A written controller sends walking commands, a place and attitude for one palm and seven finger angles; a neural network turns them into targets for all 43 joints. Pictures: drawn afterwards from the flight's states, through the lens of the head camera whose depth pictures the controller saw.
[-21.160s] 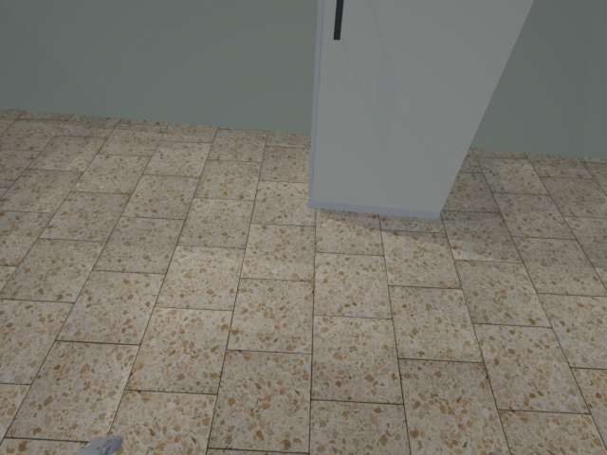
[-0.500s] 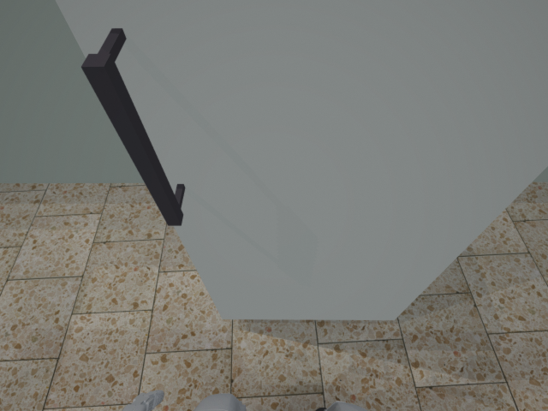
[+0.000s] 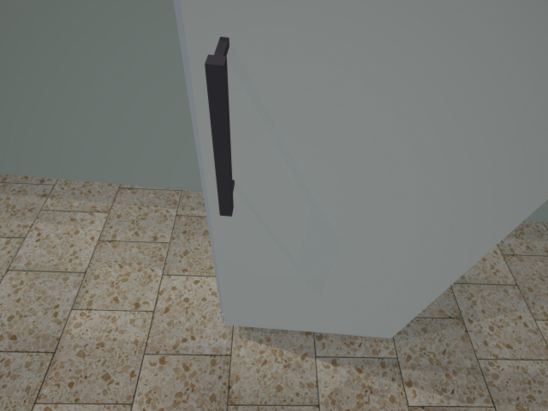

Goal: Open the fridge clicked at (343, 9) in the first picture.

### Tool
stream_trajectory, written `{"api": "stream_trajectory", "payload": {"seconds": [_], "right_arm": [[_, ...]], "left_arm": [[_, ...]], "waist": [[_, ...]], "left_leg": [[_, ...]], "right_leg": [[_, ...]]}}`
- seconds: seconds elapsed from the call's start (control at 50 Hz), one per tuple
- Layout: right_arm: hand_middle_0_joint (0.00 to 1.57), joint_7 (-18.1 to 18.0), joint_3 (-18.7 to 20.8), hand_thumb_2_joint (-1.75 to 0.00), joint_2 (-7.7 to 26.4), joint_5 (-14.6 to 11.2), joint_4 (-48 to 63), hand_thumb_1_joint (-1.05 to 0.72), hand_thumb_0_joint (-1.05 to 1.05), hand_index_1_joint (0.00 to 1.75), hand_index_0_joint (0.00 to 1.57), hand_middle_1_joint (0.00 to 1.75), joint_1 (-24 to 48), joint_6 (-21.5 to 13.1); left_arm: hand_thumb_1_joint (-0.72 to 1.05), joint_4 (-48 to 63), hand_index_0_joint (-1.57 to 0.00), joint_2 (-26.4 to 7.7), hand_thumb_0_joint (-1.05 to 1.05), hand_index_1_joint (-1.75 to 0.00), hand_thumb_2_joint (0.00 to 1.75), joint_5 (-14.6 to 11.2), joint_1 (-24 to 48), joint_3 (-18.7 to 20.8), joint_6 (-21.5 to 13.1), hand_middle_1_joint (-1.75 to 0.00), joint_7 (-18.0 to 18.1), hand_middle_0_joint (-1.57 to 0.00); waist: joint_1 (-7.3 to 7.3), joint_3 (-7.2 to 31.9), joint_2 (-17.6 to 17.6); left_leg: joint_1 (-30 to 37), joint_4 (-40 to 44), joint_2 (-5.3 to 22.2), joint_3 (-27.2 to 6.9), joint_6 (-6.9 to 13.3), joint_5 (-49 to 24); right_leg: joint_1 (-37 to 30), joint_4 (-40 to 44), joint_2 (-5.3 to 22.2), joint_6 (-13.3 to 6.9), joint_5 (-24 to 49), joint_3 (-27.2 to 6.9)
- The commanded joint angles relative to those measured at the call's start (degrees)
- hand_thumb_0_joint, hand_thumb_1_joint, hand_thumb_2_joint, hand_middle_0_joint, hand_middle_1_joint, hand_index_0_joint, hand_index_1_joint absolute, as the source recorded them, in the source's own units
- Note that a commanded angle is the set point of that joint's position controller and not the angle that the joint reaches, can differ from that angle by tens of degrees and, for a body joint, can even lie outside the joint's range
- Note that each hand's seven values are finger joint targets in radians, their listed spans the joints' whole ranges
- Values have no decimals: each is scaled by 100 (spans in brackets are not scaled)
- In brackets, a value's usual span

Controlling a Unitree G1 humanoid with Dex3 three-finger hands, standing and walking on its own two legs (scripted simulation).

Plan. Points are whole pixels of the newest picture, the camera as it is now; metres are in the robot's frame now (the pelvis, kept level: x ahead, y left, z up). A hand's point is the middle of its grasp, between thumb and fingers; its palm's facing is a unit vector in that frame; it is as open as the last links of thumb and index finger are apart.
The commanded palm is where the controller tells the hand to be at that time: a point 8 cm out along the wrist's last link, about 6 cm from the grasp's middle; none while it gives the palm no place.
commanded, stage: come to a stop and stand still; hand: left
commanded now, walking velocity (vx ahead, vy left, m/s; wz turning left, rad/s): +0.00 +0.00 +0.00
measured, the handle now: (225, 141) +0.42 +0.12 +0.17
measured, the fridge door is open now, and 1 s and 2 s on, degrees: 0 0 0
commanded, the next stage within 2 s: look again from close up in 1.02 s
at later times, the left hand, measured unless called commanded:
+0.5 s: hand out of the picture -0.05 +0.13 -0.18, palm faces +0.01 -0.99 -0.13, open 7.4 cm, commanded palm none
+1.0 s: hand out of the picture -0.07 +0.14 -0.19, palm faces +0.05 -0.99 -0.15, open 7.4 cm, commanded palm none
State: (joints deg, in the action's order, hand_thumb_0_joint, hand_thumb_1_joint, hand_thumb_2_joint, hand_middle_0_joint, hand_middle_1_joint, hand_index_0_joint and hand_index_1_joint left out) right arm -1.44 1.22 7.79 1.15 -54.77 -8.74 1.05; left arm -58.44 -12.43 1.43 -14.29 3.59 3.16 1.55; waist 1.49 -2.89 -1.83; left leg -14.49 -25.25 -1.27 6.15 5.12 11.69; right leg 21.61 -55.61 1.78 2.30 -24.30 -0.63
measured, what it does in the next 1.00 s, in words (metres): steps on the spot: right foot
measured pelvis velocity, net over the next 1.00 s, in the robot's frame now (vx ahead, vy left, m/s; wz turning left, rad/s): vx -0.05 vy -0.02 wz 0.02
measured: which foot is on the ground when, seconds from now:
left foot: down 0.00-1.00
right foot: up 0.00-0.14, down 0.16-1.00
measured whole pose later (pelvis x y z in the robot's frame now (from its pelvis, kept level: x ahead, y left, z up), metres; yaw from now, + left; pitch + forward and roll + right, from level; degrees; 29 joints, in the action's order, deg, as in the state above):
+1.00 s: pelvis -0.05 -0.02 -0.01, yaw +1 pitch -2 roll -1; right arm -0.9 0.5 8.7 1.0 -60.4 -17.7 0.3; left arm -61.4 -6.9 1.1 -21.7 -0.8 -1.2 2.7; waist -0.7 0.4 0.0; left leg -19.1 -31.3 -0.1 4.9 3.7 10.5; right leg 9.4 -30.8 0.5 -0.3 -19.4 4.5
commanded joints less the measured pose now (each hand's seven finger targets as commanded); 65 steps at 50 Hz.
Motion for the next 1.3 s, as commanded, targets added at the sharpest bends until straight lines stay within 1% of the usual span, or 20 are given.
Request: {"api": "stream_trajectory", "payload": {"seconds": [0.0, 0.06, 0.1, 0.12, 0.14, 0.16, 0.18, 0.22, 0.26, 0.38, 0.56, 0.68, 0.7, 0.72, 0.74, 0.76, 0.78, 0.9, 1.02, 1.28], "right_arm": [[20, -89, 230, -90, 945, -1, -19, -90, 0, 30, 20, 30, -576, -81], [20, -58, 239, -90, 976, -2, -185, -90, 0, 30, 20, 30, -678, -80], [20, -36, 219, -90, 931, -46, -260, -90, 0, 30, 20, 30, -628, -82], [20, -9, 202, -90, 756, -68, -324, -90, 0, 30, 20, 30, -669, -93], [20, 8, 151, -90, 621, -80, -334, -90, 0, 30, 20, 30, -664, -91], [20, 27, 103, -90, 545, -71, -361, -90, 0, 30, 20, 30, -699, -93], [20, 50, 82, -90, 513, -54, -419, -90, 0, 30, 20, 30, -754, -94], [20, 37, 79, -90, 534, -26, -591, -90, 0, 30, 20, 30, -913, -86], [20, 28, 41, -90, 558, -31, -726, -90, 0, 30, 20, 30, -997, -98], [20, 9, 21, -90, 492, -21, -939, -90, 0, 30, 20, 30, -1213, -32], [20, -30, 65, -90, 311, -11, -1002, -90, 0, 30, 20, 30, -1503, -58], [20, -44, 59, -90, 233, -28, -1042, -90, 0, 30, 20, 30, -1522, -71], [20, 64, -21, -90, 574, -8, -568, -90, 0, 30, 20, 30, -897, -179], [20, 51, -61, -90, 370, -16, -405, -90, 0, 30, 20, 30, -1010, -282], [20, 24, -49, -90, 191, -33, -535, -90, 0, 30, 20, 30, -1398, -308], [20, 21, -56, -90, 306, -33, -554, -90, 0, 30, 20, 30, -1441, -312], [20, 15, -38, -90, 388, -36, -506, -90, 0, 30, 20, 30, -1443, -301], [20, 41, 10, -90, 499, -20, -319, -90, 0, 30, 20, 30, -1167, -164], [20, 42, 5, -90, 603, -20, -215, -90, 0, 30, 20, 30, -1058, -207], [20, 55, 9, -90, 818, -52, -224, -90, 0, 30, 20, 30, -855, -237]], "left_arm": [[90, 241, -20, -118, 0, -30, 90, 4, -111, -69, -94, -30, 28, -20], [90, 73, -20, -81, 0, -30, 90, -10, -381, -105, -124, -30, 39, -20], [90, -127, -20, -123, 0, -30, 90, -7, -741, -121, -172, -30, 61, -20], [90, -196, -20, -231, 0, -30, 90, 4, -781, -106, -223, -30, 81, -20], [90, -210, -20, -335, 0, -30, 90, -1, -758, -113, -255, -30, 95, -20], [90, -199, -20, -408, 0, -30, 90, -18, -627, -131, -275, -30, 89, -20], [90, -191, -20, -422, 0, -30, 90, -41, -531, -154, -278, -30, 83, -20], [90, -230, -20, -285, 0, -30, 90, -44, -427, -182, -341, -30, 80, -20], [90, -271, -20, -172, 0, -30, 90, -64, -501, -233, -345, -30, 84, -20], [90, -409, -20, -68, 0, -30, 90, -59, -818, -225, -271, -30, 90, -20], [90, -479, -20, 149, 0, -30, 90, -56, -1132, -200, -312, -30, 95, -20], [90, -558, -20, 279, 0, -30, 90, -52, -1240, -235, -346, -30, 110, -20], [90, -519, -20, 83, 0, -30, 90, 92, -1241, -387, -522, -30, 263, -20], [90, -428, -20, -1, 0, -30, 90, 37, -1254, -336, -651, -30, 252, -20], [90, -346, -20, -4, 0, -30, 90, -9, -1136, -314, -638, -30, 231, -20], [90, -334, -20, 48, 0, -30, 90, -47, -1193, -346, -642, -30, 221, -20], [90, -321, -20, 112, 0, -30, 90, -61, -1147, -352, -629, -30, 224, -20], [90, -123, -20, 70, 0, -30, 90, -15, -1123, -331, -492, -30, 177, -20], [90, 22, -20, -19, 0, -30, 90, 0, -1202, -313, -468, -30, 156, -20], [90, 143, -20, -235, 0, -30, 90, -18, -1062, -323, -449, -30, 95, -20]], "waist": [[-253, 589, 821], [-200, 605, 822], [-52, 569, 569], [-70, 470, 395], [-115, 274, 25], [-185, 124, -176], [-261, 59, -30], [-278, -9, -618], [-267, -238, -461], [-179, -747, 286], [-191, -278, 295], [-213, -427, 147], [-57, -826, 83], [-258, -256, 350], [-345, 107, 361], [-273, 450, 136], [-317, 510, -64], [-246, -511, 125], [-135, -310, 268], [-135, -57, 281]], "left_leg": [[1138, 1105, 1597, -1525, 430, -1147], [1081, 1112, 1482, -1533, 301, -1011], [626, 1018, 1238, -1288, -9, -357], [270, 870, 1013, -1111, -231, -207], [74, 722, 767, -873, -425, 71], [176, 610, 590, -693, -516, 151], [511, 638, 536, -701, -535, 113], [685, 489, 644, -652, -446, -236], [712, 621, 707, -707, -420, -316], [66, 1089, 726, -917, -427, 967], [167, 966, 742, -894, -422, 858], [235, 882, 769, -886, -410, 677], [-434, -250, 665, -681, -540, 222], [26, -327, 667, -837, -502, -810], [218, -102, 689, -821, -379, -469], [196, -185, 680, -860, -298, -579], [168, -209, 707, -872, -259, -500], [-429, 201, 645, -1019, -241, 733], [-420, 451, 719, -1139, -192, 658], [-147, 538, 760, -1075, -234, 392]], "right_leg": [[-51, 1295, 158, 36, -280, 131], [-609, 2478, 94, -39, 67, 251], [-1315, 3517, 139, -93, 940, 307], [-1623, 3807, 358, -197, 1273, 26], [-1496, 3881, 698, -380, 1176, -390], [-1126, 3999, 983, -535, 936, -568], [-671, 4022, 1046, -583, 554, -536], [-545, 4035, 782, -464, 678, -399], [-445, 3975, 688, -385, 699, -324], [-389, 3946, 481, -335, -55, -219], [-500, 3785, 402, -403, 157, -193], [-298, 3829, 406, -392, 206, -258], [-252, 3811, 468, -521, 1039, -310], [-510, 3789, 775, -609, 2778, -491], [-828, 3460, 721, -628, 2027, -261], [-982, 3377, 546, -599, 1695, -226], [-977, 3364, 494, -607, 1425, -194], [-184, 3387, 353, -626, 11, -215], [-514, 3260, 305, -588, 477, -97], [-701, 3481, 380, -510, 786, -146]]}}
